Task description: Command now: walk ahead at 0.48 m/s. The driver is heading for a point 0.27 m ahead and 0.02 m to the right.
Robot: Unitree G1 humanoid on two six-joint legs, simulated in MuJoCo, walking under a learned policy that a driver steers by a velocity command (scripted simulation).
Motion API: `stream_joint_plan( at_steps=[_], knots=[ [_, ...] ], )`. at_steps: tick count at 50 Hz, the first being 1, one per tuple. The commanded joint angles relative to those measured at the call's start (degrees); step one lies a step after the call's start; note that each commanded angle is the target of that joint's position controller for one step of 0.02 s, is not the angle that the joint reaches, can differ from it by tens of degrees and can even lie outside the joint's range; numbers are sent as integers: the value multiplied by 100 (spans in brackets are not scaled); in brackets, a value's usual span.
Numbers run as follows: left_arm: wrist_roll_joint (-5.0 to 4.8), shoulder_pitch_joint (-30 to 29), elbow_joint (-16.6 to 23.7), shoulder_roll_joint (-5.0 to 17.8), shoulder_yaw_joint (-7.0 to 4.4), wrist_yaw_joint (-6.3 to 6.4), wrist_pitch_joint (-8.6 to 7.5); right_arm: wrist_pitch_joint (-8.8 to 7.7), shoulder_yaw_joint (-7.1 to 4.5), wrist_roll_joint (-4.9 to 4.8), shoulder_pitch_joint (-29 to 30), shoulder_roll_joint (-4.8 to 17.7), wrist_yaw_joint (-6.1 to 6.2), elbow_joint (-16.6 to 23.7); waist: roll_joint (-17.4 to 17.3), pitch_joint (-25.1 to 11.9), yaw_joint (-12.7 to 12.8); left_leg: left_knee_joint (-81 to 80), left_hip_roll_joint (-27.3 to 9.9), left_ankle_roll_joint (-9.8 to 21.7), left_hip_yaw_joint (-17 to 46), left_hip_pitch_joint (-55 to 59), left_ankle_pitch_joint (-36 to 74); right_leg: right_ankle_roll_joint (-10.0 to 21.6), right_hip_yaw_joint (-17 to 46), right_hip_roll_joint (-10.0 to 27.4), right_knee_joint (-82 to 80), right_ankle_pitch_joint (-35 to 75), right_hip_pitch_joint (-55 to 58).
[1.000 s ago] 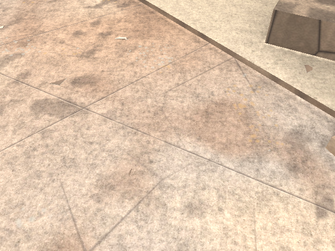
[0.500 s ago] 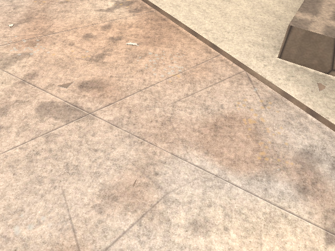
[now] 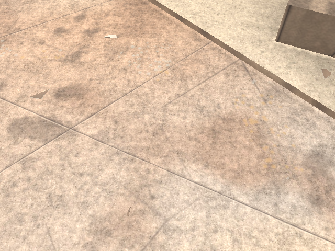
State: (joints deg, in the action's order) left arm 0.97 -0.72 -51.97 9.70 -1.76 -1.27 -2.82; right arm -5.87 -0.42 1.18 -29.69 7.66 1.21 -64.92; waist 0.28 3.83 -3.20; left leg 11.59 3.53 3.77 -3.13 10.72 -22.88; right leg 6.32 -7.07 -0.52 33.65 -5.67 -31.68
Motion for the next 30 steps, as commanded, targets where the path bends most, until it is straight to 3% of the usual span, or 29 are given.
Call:
stream_joint_plan(
  at_steps=[1, 2, 3, 4, 5, 6, 8, 10, 12, 14, 20, 23, 24, 25, 26, 27, 28, 30],
  knots=[
    [4, 1869, -342, 710, -281, 130, -125, -10, -194, 4, 91, 1017, 43, 176, -513, -650, 1124, 2361, -1401, 393, 166, -723, 6574, 357, -51, -383, -502, -75, 2260],
    [132, 2722, -550, 1031, -399, 187, -161, 0, -163, -38, 72, 908, 5, 266, -228, -1151, 1408, 3842, -1187, 351, 63, -1710, 4996, 576, 796, 401, -666, -708, 3569],
    [280, 3091, -548, 1557, -526, 189, -160, 27, -46, -240, -634, 175, -72, 372, 986, -1891, 1027, 6364, -138, 93, -165, -3685, 514, 1473, 3728, 2322, -993, -649, 5105],
    [18, 2623, -523, 1382, -501, 125, -88, 60, -205, -162, -363, 719, -62, 349, 416, -1889, 947, 7105, 69, 136, 544, -4264, -463, 1657, 4703, 2390, -1748, -366, 4707],
    [-72, 1860, -393, 1122, -406, 125, -108, 69, -232, -99, 181, 754, -42, 564, 229, -913, 625, 6942, -311, 140, 626, -4488, 9, 1445, 3574, 2251, -1802, 218, 3776],
    [-64, 1577, -374, 723, -299, 100, -176, 56, -230, -40, 441, 697, -32, 607, -97, -497, 510, 6631, -471, 121, 596, -4289, 263, 1260, 2865, 2014, -1880, 1307, 3049],
    [-48, 1639, -555, 259, -142, 151, -267, 195, -235, 87, 330, 479, -43, 544, -52, -259, 179, 6003, -667, 21, 579, -3623, 286, 877, 1715, 1522, -1947, 2698, 2153],
    [-7, 1861, -682, 273, -85, 165, -349, 336, -226, 95, 255, 313, -76, 508, 82, -325, 56, 5536, -585, -65, 471, -3275, 338, 750, 1232, 1349, -1925, 3688, 1916],
    [25, 1925, -722, 497, -82, 165, -377, 436, -225, 75, 378, 309, -73, 547, 216, -382, -57, 5020, -535, -138, 355, -3274, 553, 714, 890, 1225, -1890, 4202, 1866],
    [35, 1928, -726, 536, -36, 173, -342, 482, -195, 50, 706, 324, -53, 623, 354, -383, -56, 4195, -543, -181, 211, -3270, 845, 569, 610, 1046, -1828, 4310, 1900],
    [37, 2410, -924, 474, 65, 241, -182, 514, -121, -40, 1459, 408, 47, 695, 547, -474, 294, 2812, -494, -191, 37, -2900, 1246, 456, 651, 1116, -1589, 3516, 2289],
    [19, 2291, -941, 402, 105, 297, -95, 471, -92, -20, 1402, 370, 92, 595, 416, -258, 229, 1828, -498, -106, 56, -2438, 1222, 406, 922, 1215, -1332, 2402, 2202],
    [6, 2307, -964, 393, 108, 314, -77, 426, -75, 0, 1296, 387, 109, 546, 218, -205, 159, 1118, -616, -83, 215, -2031, 1866, 223, 956, 1116, -1194, 1761, 2066],
    [24, 2485, -956, 328, 121, 325, -79, 365, -126, 31, 1043, 666, 138, 457, -121, -364, 234, 1047, -1102, -50, 694, -1453, 3050, 18, 923, 902, -993, 910, 1851],
    [-5, 3055, -1037, 158, 119, 326, -65, 326, -138, 33, 985, 851, 138, 440, -588, -430, 590, 1276, -1657, 202, 1163, -1086, 4466, -120, 749, 514, -929, -528, 1538],
    [-64, 3287, -1228, -88, 174, 356, 31, 363, -79, -62, 1148, 621, 120, 403, -891, -434, 561, 1177, -1807, 527, 1329, -1559, 4203, -220, 598, 292, -1122, -1307, 1870],
    [-42, 3071, -1236, 90, 139, 382, 89, 383, -40, -43, 1314, 429, 82, 434, -747, -184, 529, 1010, -1604, 428, 1308, -1953, 3535, -265, 672, 299, -1293, -1175, 2132],
    [-27, 2662, -1172, 265, 84, 366, 136, 408, -40, -41, 1393, 415, 83, 416, -494, -44, 444, 949, -1180, 177, 957, -2183, 2971, -244, 806, 414, -1422, -559, 2408]
  ],
)
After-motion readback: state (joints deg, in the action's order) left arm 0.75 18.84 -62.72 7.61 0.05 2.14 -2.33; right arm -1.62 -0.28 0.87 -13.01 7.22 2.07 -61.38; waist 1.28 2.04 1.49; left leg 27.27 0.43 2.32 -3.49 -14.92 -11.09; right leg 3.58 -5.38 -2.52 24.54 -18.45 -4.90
